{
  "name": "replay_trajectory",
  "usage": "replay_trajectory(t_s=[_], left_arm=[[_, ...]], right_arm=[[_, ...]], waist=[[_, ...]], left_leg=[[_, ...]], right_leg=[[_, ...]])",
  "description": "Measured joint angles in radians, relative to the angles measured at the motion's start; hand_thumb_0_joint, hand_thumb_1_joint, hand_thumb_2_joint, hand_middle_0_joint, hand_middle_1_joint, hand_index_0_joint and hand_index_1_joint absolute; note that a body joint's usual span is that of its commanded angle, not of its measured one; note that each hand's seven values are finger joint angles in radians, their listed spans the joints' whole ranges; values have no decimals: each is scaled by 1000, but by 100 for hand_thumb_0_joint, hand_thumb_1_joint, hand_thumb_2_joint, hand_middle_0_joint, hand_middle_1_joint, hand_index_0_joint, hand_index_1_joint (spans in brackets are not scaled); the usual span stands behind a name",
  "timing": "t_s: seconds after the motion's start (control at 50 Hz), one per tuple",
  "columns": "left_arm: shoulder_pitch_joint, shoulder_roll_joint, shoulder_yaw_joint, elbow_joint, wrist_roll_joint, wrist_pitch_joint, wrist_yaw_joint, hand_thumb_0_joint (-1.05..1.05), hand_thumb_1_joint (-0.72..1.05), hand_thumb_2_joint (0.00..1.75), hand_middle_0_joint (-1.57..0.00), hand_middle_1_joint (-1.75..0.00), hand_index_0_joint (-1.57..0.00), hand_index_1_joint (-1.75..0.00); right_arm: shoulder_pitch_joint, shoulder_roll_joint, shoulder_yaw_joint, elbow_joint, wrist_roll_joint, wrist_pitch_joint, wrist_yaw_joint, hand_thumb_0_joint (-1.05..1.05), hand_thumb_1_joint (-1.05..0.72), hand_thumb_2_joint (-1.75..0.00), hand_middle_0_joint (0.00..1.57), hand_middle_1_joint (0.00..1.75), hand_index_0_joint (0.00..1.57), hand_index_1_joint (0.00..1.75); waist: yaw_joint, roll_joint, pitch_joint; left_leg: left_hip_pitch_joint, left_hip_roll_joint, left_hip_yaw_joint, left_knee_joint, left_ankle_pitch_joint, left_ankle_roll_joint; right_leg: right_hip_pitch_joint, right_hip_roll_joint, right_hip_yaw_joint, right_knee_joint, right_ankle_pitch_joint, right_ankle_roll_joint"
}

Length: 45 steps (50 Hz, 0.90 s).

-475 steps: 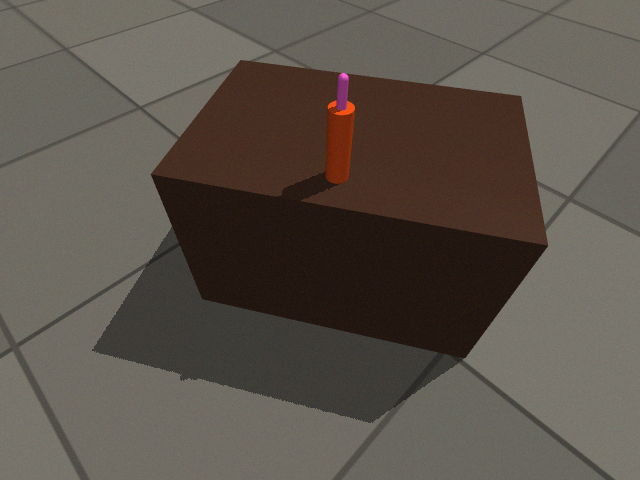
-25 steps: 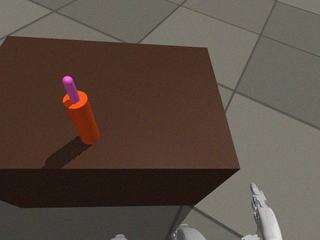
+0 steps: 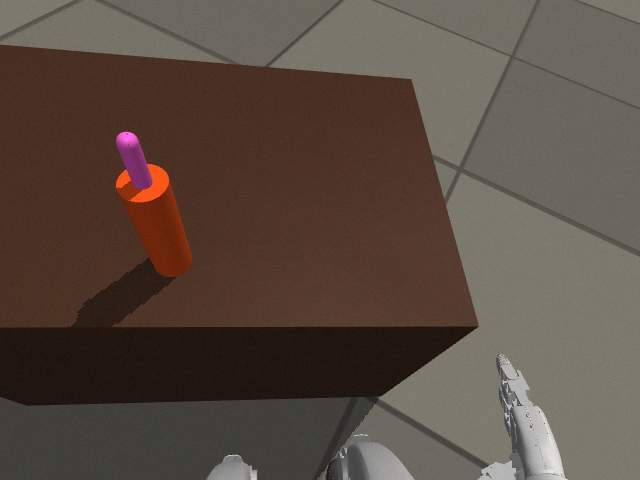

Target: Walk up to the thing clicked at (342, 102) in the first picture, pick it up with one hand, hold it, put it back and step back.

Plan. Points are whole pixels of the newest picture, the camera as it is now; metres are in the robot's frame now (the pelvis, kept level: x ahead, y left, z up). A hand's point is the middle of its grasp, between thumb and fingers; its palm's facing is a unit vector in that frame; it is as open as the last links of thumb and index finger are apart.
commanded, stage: go down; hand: left
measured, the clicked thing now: (154, 211) +0.45 +0.19 +0.02
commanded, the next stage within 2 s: none
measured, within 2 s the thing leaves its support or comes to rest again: neither
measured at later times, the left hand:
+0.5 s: hand out of the picture +0.38 +0.38 +0.07, palm faces +0.19 -0.98 -0.01, open 17.3 cm
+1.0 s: hand out of the picture +0.38 +0.38 +0.07, palm faces +0.18 -0.98 +0.01, open 17.4 cm
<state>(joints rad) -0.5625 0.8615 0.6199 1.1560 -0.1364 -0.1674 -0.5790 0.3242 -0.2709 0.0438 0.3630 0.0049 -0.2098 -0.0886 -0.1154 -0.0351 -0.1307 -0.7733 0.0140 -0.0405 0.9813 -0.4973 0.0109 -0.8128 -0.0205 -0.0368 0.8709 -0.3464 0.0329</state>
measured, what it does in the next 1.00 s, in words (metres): stands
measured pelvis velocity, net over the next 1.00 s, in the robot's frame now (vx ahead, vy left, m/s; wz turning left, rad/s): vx -0.01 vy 0.00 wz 0.00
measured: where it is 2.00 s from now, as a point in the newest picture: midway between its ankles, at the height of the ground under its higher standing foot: outside the picture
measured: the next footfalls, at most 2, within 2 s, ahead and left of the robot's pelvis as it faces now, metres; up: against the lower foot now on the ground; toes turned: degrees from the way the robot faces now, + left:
none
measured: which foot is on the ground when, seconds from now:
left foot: down 0.00-1.00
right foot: down 0.00-1.00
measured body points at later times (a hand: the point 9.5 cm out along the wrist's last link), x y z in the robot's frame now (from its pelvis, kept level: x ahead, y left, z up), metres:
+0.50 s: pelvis +0.00 +0.00 -0.01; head +0.08 +0.04 +0.44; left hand +0.36 +0.43 +0.08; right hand +0.15 -0.25 -0.04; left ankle -0.02 +0.11 -0.68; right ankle +0.04 -0.15 -0.68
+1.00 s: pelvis -0.01 +0.00 -0.01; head +0.09 +0.04 +0.43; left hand +0.36 +0.43 +0.07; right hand +0.15 -0.25 -0.04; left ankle -0.02 +0.11 -0.68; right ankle +0.04 -0.15 -0.68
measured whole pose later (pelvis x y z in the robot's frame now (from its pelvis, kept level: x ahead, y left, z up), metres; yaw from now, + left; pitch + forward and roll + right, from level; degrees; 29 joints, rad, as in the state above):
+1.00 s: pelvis -0.01 +0.00 -0.01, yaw +0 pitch +18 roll -3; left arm -0.52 0.81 0.69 1.07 -0.22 -0.25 -0.61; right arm 0.35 -0.28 0.05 0.31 0.00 -0.21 -0.08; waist -0.12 -0.04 -0.13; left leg -0.84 0.01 -0.04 1.05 -0.52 0.01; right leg -0.88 -0.02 -0.04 0.94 -0.37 0.03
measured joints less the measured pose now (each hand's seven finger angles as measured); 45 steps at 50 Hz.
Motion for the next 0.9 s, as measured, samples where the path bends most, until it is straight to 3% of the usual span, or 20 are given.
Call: replay_trajectory(t_s=[0.38,0.64,0.9], left_arm=[[37,-43,34,-76,-31,-19,-1,-1,-51,9,-6,-6,-4,-7],[40,-44,47,-61,-52,-49,-11,-1,-53,9,-5,-6,-4,-7],[30,-41,68,-83,-70,-79,-21,-1,-53,8,-5,-6,-4,-6]], right_arm=[[24,-3,4,-36,-4,3,8,-1,53,-5,6,5,6,5],[29,-9,-6,-49,-1,9,11,-1,52,-5,6,5,6,5],[25,-7,6,-55,-8,1,6,-1,52,-5,6,5,6,5]], waist=[[1,5,-11],[5,-1,-4],[-10,-11,3]], left_leg=[[-22,1,2,35,-19,5],[-45,-4,1,54,-20,4],[-68,-1,-6,69,-19,-3]], right_leg=[[-21,1,3,28,-14,5],[-47,-4,3,56,-19,4],[-68,-1,-4,68,-19,-2]])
